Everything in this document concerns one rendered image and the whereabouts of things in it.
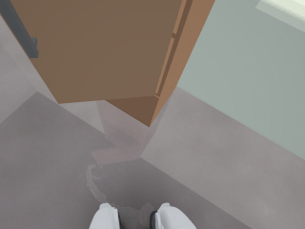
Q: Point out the handle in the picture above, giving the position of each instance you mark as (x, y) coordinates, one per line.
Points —
(10, 15)

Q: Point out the cupboard door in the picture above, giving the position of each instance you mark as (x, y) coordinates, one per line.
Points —
(91, 50)

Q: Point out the left robot shin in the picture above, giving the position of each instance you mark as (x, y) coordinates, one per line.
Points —
(104, 205)

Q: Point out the robot right thigh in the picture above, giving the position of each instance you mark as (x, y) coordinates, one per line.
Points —
(172, 218)

